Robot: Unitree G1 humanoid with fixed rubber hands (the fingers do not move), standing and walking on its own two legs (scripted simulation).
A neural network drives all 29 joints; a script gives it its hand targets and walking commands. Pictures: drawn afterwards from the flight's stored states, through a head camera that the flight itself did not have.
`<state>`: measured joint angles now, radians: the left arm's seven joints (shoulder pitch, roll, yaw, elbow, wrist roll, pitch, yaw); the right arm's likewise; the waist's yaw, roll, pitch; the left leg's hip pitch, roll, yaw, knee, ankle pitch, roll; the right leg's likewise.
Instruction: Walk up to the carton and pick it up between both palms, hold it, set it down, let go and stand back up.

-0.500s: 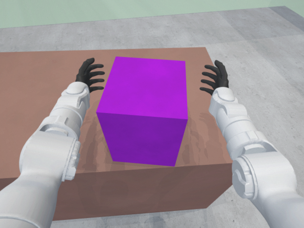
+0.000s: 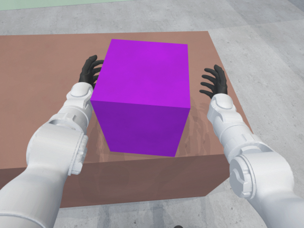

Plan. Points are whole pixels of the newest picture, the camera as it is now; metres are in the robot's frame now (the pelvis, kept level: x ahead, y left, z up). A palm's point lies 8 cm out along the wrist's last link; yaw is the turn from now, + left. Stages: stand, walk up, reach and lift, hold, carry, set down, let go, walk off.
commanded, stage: reach and lift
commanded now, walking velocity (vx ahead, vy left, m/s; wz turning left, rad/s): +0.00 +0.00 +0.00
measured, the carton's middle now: (145, 102) +0.45 +0.00 +0.05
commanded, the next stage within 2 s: none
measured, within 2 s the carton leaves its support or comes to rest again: leaves its support in 1.90 s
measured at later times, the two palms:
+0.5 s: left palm (92, 84) +0.49 +0.15 +0.10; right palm (200, 93) +0.44 -0.14 +0.09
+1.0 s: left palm (92, 86) +0.48 +0.15 +0.09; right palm (199, 96) +0.43 -0.14 +0.08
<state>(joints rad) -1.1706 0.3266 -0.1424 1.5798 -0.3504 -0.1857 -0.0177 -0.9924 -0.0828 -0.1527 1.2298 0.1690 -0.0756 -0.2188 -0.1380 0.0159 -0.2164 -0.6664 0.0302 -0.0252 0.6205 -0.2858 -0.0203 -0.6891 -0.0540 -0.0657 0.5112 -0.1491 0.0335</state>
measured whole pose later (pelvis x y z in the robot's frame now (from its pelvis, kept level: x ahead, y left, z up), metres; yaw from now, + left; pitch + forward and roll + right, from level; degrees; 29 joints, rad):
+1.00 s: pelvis +0.04 +0.01 +0.02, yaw +1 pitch +7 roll -2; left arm -0.96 0.09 0.47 1.26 0.33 -0.20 -0.06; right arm -0.76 0.17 -0.71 0.94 -0.47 -0.28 -0.11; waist -0.06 0.01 -0.01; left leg -0.25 0.02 -0.02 0.38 -0.26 -0.01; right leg -0.24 -0.06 -0.08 0.22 -0.10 0.06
